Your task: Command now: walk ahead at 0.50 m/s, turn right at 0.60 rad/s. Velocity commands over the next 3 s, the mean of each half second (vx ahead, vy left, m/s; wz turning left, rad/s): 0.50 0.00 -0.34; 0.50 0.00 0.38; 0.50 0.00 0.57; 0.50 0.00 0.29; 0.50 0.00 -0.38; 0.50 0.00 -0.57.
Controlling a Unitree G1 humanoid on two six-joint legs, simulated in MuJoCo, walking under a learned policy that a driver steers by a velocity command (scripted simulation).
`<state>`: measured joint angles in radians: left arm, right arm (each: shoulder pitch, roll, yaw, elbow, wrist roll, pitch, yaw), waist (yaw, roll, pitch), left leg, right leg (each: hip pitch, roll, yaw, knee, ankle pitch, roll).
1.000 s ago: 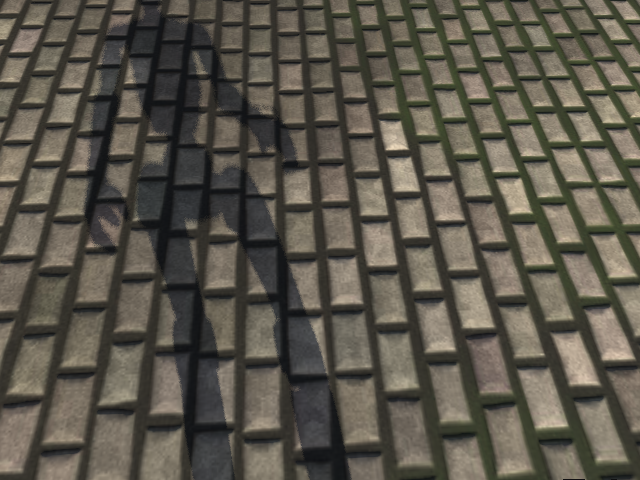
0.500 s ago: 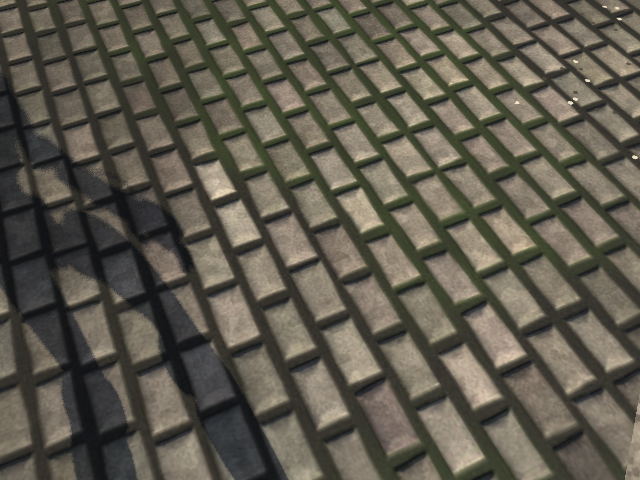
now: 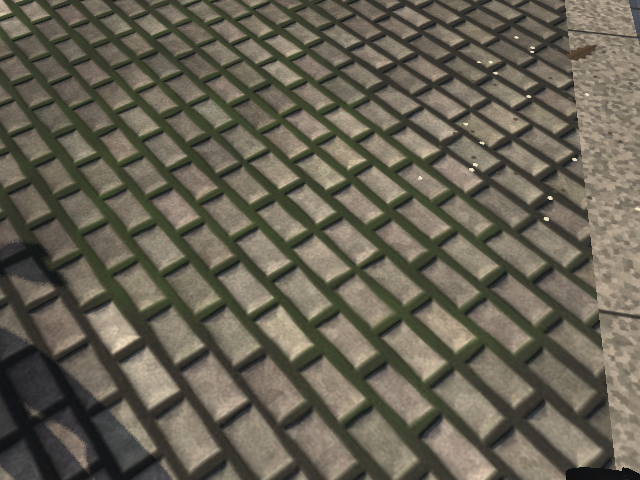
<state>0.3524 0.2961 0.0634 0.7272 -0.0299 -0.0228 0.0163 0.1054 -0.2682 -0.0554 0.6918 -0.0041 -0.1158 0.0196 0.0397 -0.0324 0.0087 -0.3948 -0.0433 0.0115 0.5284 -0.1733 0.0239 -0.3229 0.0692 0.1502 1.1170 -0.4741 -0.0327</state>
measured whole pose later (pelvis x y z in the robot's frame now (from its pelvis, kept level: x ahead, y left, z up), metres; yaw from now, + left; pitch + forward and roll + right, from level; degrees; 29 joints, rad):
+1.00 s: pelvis +0.54 -0.06 -0.01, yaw +6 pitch +2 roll -1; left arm 0.31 0.28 0.07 0.84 0.00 -0.05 0.02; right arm 0.08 -0.28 -0.06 0.70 0.02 -0.04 0.05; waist 0.03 0.01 0.06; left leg -0.52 -0.03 0.06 0.65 -0.17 0.10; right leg -0.07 -0.07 -0.16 0.85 -0.49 0.03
